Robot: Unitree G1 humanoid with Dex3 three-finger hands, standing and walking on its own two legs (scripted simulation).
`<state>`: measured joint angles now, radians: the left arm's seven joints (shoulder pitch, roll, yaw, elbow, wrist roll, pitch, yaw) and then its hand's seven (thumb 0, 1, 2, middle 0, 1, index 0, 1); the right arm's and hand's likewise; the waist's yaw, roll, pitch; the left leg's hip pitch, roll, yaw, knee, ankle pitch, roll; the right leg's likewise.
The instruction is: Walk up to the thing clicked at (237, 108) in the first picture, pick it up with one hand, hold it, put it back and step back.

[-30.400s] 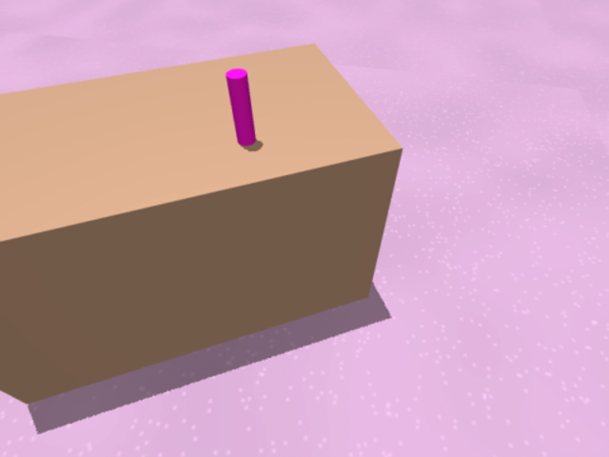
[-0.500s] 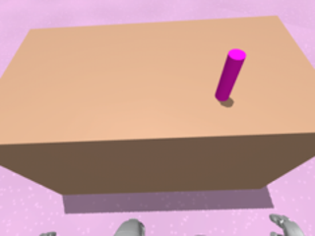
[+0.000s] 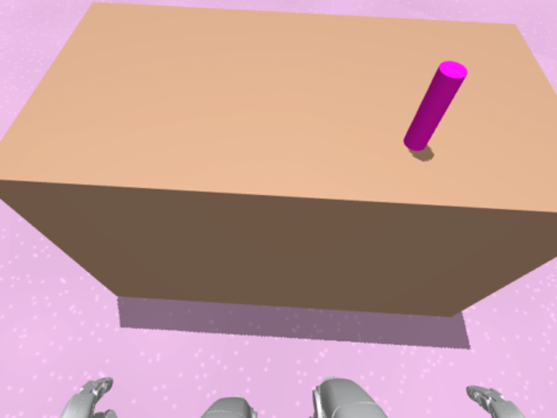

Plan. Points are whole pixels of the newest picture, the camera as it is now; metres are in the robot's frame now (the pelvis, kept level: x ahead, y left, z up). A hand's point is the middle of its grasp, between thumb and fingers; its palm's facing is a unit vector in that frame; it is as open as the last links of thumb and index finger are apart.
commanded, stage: step back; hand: right
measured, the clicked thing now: (431, 110) +0.62 -0.26 +0.03
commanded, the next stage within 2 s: none
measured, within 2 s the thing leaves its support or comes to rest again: neither
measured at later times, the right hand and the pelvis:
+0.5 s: hand out of the picture -0.07 -0.28 -0.16, palm faces +0.07 +0.94 -0.34, open 7.3 cm; pelvis -0.13 +0.00 +0.01, yaw -6 degrees
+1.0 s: hand out of the picture -0.18 -0.23 -0.13, palm faces +0.03 +0.91 -0.42, open 7.4 cm; pelvis -0.29 +0.05 +0.00, yaw -7 degrees
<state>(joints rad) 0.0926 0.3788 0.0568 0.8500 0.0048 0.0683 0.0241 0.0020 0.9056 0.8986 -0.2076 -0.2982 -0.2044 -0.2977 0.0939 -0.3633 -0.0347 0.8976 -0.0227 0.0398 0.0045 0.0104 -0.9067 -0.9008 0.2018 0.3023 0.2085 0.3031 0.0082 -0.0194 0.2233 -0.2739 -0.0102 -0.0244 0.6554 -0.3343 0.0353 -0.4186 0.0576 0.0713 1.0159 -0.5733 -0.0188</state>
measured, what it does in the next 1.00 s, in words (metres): walks backwards: right foot, then left foot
